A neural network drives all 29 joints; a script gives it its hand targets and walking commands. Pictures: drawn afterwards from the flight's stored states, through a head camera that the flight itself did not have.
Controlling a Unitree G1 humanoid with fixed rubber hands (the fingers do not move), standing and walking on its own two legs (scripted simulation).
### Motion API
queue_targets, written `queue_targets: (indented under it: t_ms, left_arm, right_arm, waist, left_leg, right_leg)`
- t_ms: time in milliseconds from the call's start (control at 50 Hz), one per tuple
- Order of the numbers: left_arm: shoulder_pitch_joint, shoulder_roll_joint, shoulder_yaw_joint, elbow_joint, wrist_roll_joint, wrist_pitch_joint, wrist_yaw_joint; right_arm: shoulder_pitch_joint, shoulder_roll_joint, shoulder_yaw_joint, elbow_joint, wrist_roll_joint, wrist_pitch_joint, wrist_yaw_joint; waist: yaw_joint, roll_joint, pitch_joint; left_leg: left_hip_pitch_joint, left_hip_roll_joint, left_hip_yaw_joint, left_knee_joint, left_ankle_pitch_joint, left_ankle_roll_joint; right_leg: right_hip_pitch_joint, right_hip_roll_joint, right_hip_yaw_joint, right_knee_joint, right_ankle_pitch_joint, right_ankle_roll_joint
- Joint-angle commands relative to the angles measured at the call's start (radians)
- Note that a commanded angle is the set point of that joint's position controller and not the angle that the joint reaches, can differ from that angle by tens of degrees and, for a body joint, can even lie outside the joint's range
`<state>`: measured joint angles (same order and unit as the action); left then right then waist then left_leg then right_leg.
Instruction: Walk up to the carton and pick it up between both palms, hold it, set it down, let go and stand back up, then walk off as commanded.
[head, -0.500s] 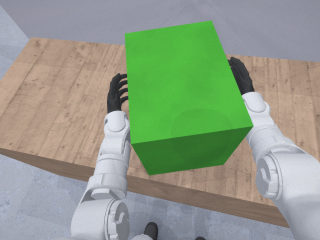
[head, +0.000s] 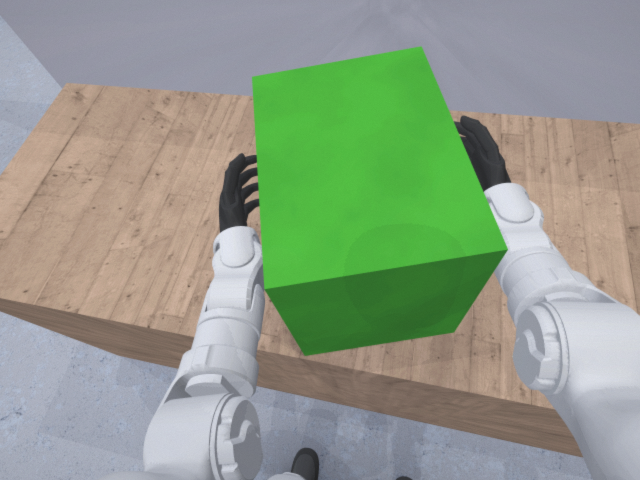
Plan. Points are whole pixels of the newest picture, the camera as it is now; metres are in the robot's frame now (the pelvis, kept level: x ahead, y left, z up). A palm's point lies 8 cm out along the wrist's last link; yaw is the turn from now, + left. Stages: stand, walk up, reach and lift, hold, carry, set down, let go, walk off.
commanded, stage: set down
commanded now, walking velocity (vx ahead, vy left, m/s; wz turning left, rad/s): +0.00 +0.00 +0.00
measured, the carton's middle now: (359, 212) +0.45 +0.06 -0.01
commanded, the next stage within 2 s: none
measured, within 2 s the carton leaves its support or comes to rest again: neither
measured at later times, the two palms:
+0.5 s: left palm (238, 222) +0.38 +0.20 +0.04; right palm (487, 179) +0.49 -0.09 +0.04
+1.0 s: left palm (238, 224) +0.38 +0.20 +0.04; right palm (486, 182) +0.49 -0.09 +0.03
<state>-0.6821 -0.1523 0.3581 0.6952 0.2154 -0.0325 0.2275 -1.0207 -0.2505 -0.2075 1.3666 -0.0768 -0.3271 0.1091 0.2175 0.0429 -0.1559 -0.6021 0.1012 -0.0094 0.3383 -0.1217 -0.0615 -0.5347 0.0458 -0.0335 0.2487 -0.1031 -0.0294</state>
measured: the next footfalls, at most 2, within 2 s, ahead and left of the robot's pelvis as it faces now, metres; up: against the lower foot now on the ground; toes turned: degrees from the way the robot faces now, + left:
none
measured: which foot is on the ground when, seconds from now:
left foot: down 0.00-1.00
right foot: down 0.00-1.00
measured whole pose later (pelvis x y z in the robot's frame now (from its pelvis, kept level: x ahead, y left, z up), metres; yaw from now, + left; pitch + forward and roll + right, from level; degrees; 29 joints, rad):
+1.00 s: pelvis +0.00 +0.00 +0.00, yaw +0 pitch +22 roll -1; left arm -0.68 -0.18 0.43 0.70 0.25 -0.09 0.20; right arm -1.03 -0.23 -0.33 1.38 -0.18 -0.34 0.12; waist 0.21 0.04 -0.15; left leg -0.60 0.10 0.00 0.34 -0.12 -0.06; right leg -0.54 0.05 -0.03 0.26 -0.11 -0.03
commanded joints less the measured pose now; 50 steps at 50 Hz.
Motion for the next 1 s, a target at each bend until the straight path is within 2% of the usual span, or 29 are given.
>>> queue_targets:
  t_ms: [0, 20, 40, 80, 100, 120, 140, 180, 240, 260, 280, 340, 360, 380, 420, 460, 480, 500, 520, 540, 700, 740, 760, 800, 860, 900, 920, 960, 980]
  left_arm:
    - [-0.531, -0.408, -0.116, -0.015, 0.035, -0.088, -0.094]
    - [-0.516, -0.456, -0.137, -0.016, 0.051, -0.083, -0.107]
    - [-0.491, -0.378, -0.131, -0.017, 0.040, -0.083, -0.101]
    - [-0.508, -0.360, -0.122, -0.013, 0.044, -0.089, -0.097]
    - [-0.515, -0.442, -0.117, -0.006, 0.066, -0.089, -0.107]
    - [-0.510, -0.402, -0.110, 0.008, 0.068, -0.088, -0.108]
    - [-0.503, -0.364, -0.118, 0.008, 0.067, -0.085, -0.101]
    - [-0.505, -0.382, -0.113, -0.002, 0.064, -0.093, -0.105]
    - [-0.497, -0.371, -0.102, 0.008, 0.061, -0.100, -0.104]
    - [-0.491, -0.390, -0.126, -0.003, 0.052, -0.103, -0.100]
    - [-0.469, -0.446, -0.096, 0.022, 0.080, -0.095, -0.111]
    - [-0.472, -0.422, -0.129, 0.022, 0.072, -0.098, -0.116]
    - [-0.480, -0.399, -0.122, 0.003, 0.080, -0.098, -0.109]
    - [-0.451, -0.382, -0.087, 0.020, 0.092, -0.092, -0.106]
    - [-0.475, -0.423, -0.097, 0.017, 0.095, -0.088, -0.117]
    - [-0.460, -0.388, -0.083, 0.034, 0.092, -0.089, -0.113]
    - [-0.460, -0.407, -0.084, 0.023, 0.094, -0.087, -0.115]
    - [-0.440, -0.378, -0.063, 0.034, 0.100, -0.095, -0.115]
    - [-0.450, -0.444, -0.080, 0.031, 0.108, -0.094, -0.127]
    - [-0.433, -0.420, -0.073, 0.052, 0.117, -0.087, -0.128]
    - [-0.420, -0.366, -0.057, 0.045, 0.107, -0.093, -0.114]
    - [-0.423, -0.418, -0.066, 0.039, 0.111, -0.092, -0.122]
    - [-0.416, -0.367, -0.066, 0.053, 0.115, -0.080, -0.121]
    - [-0.403, -0.379, -0.060, 0.044, 0.115, -0.079, -0.119]
    - [-0.424, -0.401, -0.061, 0.048, 0.110, -0.085, -0.130]
    - [-0.397, -0.320, -0.034, 0.073, 0.120, -0.084, -0.124]
    - [-0.406, -0.319, -0.029, 0.076, 0.110, -0.089, -0.118]
    - [-0.415, -0.369, -0.051, 0.053, 0.111, -0.085, -0.118]
    - [-0.391, -0.340, -0.063, 0.043, 0.106, -0.076, -0.109]
  right_arm:
    - [-0.642, 0.368, -0.003, -0.074, -0.179, -0.029, 0.076]
    - [-0.636, 0.430, -0.006, -0.051, -0.185, -0.034, 0.078]
    - [-0.606, 0.322, -0.014, -0.038, -0.164, -0.042, 0.072]
    - [-0.626, 0.323, -0.015, -0.047, -0.158, -0.043, 0.071]
    - [-0.635, 0.417, -0.022, -0.056, -0.198, -0.036, 0.079]
    - [-0.604, 0.380, -0.030, -0.034, -0.197, -0.042, 0.072]
    - [-0.602, 0.330, -0.014, -0.022, -0.174, -0.047, 0.069]
    - [-0.604, 0.348, -0.027, -0.033, -0.194, -0.053, 0.070]
    - [-0.587, 0.355, -0.028, -0.025, -0.181, -0.046, 0.077]
    - [-0.583, 0.345, -0.039, -0.034, -0.192, -0.050, 0.073]
    - [-0.591, 0.427, -0.034, -0.027, -0.223, -0.049, 0.079]
    - [-0.549, 0.389, -0.075, -0.006, -0.236, -0.052, 0.082]
    - [-0.536, 0.375, -0.072, 0.007, -0.232, -0.050, 0.081]
    - [-0.546, 0.355, -0.068, -0.002, -0.235, -0.055, 0.085]
    - [-0.545, 0.423, -0.098, 0.012, -0.259, -0.042, 0.084]
    - [-0.552, 0.369, -0.080, 0.021, -0.254, -0.048, 0.083]
    - [-0.533, 0.409, -0.084, 0.005, -0.256, -0.041, 0.083]
    - [-0.538, 0.389, -0.079, 0.000, -0.254, -0.049, 0.084]
    - [-0.512, 0.449, -0.096, 0.013, -0.280, -0.043, 0.083]
    - [-0.510, 0.417, -0.099, 0.022, -0.274, -0.047, 0.088]
    - [-0.496, 0.361, -0.104, 0.019, -0.259, -0.045, 0.083]
    - [-0.492, 0.436, -0.113, 0.017, -0.274, -0.039, 0.088]
    - [-0.489, 0.375, -0.107, 0.029, -0.270, -0.032, 0.092]
    - [-0.472, 0.386, -0.122, 0.024, -0.272, -0.034, 0.085]
    - [-0.493, 0.427, -0.105, -0.002, -0.278, -0.033, 0.093]
    - [-0.463, 0.350, -0.125, 0.042, -0.268, -0.031, 0.085]
    - [-0.480, 0.333, -0.112, 0.019, -0.267, -0.033, 0.085]
    - [-0.487, 0.370, -0.134, 0.001, -0.279, -0.019, 0.095]
    - [-0.474, 0.329, -0.123, 0.023, -0.261, -0.025, 0.089]
  waist:
    - [0.025, -0.192, -0.693]
    - [0.018, -0.184, -0.686]
    - [0.005, -0.163, -0.703]
    - [0.012, -0.176, -0.715]
    - [0.019, -0.177, -0.676]
    - [0.002, -0.182, -0.692]
    - [0.006, -0.152, -0.711]
    - [0.007, -0.165, -0.720]
    - [0.005, -0.192, -0.686]
    - [0.003, -0.161, -0.695]
    - [0.018, -0.200, -0.635]
    - [-0.007, -0.149, -0.644]
    - [-0.014, -0.152, -0.642]
    - [0.009, -0.163, -0.640]
    - [-0.011, -0.182, -0.605]
    - [0.002, -0.186, -0.610]
    - [-0.017, -0.183, -0.604]
    - [0.005, -0.180, -0.608]
    - [-0.020, -0.193, -0.560]
    - [-0.009, -0.174, -0.567]
    - [-0.014, -0.173, -0.580]
    - [-0.020, -0.183, -0.524]
    - [0.000, -0.174, -0.551]
    - [-0.022, -0.181, -0.535]
    - [-0.011, -0.215, -0.502]
    - [-0.027, -0.187, -0.545]
    - [-0.002, -0.199, -0.564]
    - [-0.006, -0.195, -0.500]
    - [-0.010, -0.153, -0.553]
  left_leg:
    - [0.272, -0.066, 0.138, 0.074, 0.496, 0.037]
    - [0.271, -0.067, 0.134, 0.079, 0.503, 0.042]
    - [0.286, -0.068, 0.132, 0.077, 0.520, 0.030]
    - [0.267, -0.064, 0.141, 0.077, 0.497, 0.037]
    - [0.239, -0.072, 0.144, 0.066, 0.478, 0.042]
    - [0.270, -0.069, 0.138, 0.070, 0.501, 0.040]
    - [0.293, -0.064, 0.142, 0.085, 0.539, 0.033]
    - [0.249, -0.070, 0.137, 0.080, 0.518, 0.042]
    - [0.253, -0.065, 0.140, 0.069, 0.490, 0.047]
    - [0.273, -0.063, 0.138, 0.085, 0.527, 0.038]
    - [0.253, -0.063, 0.137, 0.074, 0.506, 0.050]
    - [0.291, -0.062, 0.134, 0.073, 0.482, 0.045]
    - [0.312, -0.056, 0.134, 0.078, 0.493, 0.040]
    - [0.298, -0.056, 0.140, 0.076, 0.498, 0.039]
    - [0.281, -0.062, 0.140, 0.066, 0.474, 0.055]
    - [0.282, -0.059, 0.136, 0.080, 0.502, 0.051]
    - [0.268, -0.059, 0.137, 0.071, 0.481, 0.053]
    - [0.257, -0.067, 0.142, 0.070, 0.470, 0.055]
    - [0.251, -0.063, 0.135, 0.062, 0.473, 0.058]
    - [0.266, -0.062, 0.133, 0.060, 0.473, 0.055]
    - [0.264, -0.063, 0.135, 0.068, 0.477, 0.058]
    - [0.247, -0.066, 0.133, 0.054, 0.433, 0.072]
    - [0.258, -0.068, 0.143, 0.055, 0.426, 0.069]
    - [0.282, -0.063, 0.130, 0.052, 0.441, 0.064]
    - [0.243, -0.068, 0.130, 0.048, 0.430, 0.072]
    - [0.242, -0.069, 0.138, 0.058, 0.441, 0.071]
    - [0.255, -0.066, 0.140, 0.060, 0.450, 0.066]
    - [0.264, -0.064, 0.129, 0.048, 0.423, 0.075]
    - [0.289, -0.061, 0.128, 0.064, 0.463, 0.062]
  right_leg:
    - [0.209, 0.009, -0.065, 0.073, 0.336, 0.003]
    - [0.211, 0.008, -0.062, 0.078, 0.362, 0.003]
    - [0.233, 0.012, -0.071, 0.086, 0.388, 0.001]
    - [0.219, 0.012, -0.061, 0.084, 0.357, 0.000]
    - [0.233, 0.006, -0.065, 0.086, 0.370, 0.010]
    - [0.231, 0.012, -0.071, 0.086, 0.364, 0.005]
    - [0.206, 0.009, -0.067, 0.095, 0.393, 0.001]
    - [0.234, 0.005, -0.064, 0.107, 0.430, 0.005]
    - [0.226, 0.013, -0.064, 0.091, 0.353, 0.004]
    - [0.207, 0.015, -0.071, 0.097, 0.379, 0.000]
    - [0.210, 0.006, -0.074, 0.093, 0.350, 0.005]
    - [0.165, 0.009, -0.082, 0.078, 0.269, -0.004]
    - [0.144, 0.011, -0.079, 0.077, 0.262, -0.007]
    - [0.163, 0.013, -0.084, 0.077, 0.267, -0.009]
    - [0.168, 0.006, -0.075, 0.066, 0.247, 0.000]
    - [0.172, 0.005, -0.074, 0.084, 0.294, -0.002]
    - [0.184, 0.006, -0.081, 0.085, 0.285, 0.004]
    - [0.223, 0.007, -0.067, 0.085, 0.306, 0.000]
    - [0.206, -0.002, -0.077, 0.083, 0.298, 0.007]
    - [0.203, 0.001, -0.081, 0.086, 0.291, 0.002]
    - [0.196, 0.002, -0.069, 0.089, 0.279, 0.003]
    - [0.194, -0.004, -0.067, 0.075, 0.247, 0.005]
    - [0.199, -0.009, -0.055, 0.084, 0.264, 0.003]
    - [0.190, -0.001, -0.073, 0.077, 0.243, 0.000]
    - [0.217, 0.003, -0.071, 0.091, 0.255, 0.011]
    - [0.221, -0.002, -0.062, 0.102, 0.280, 0.007]
    - [0.207, 0.004, -0.056, 0.097, 0.260, 0.006]
    - [0.176, 0.008, -0.066, 0.070, 0.185, 0.004]
    - [0.155, 0.005, -0.074, 0.089, 0.221, -0.009]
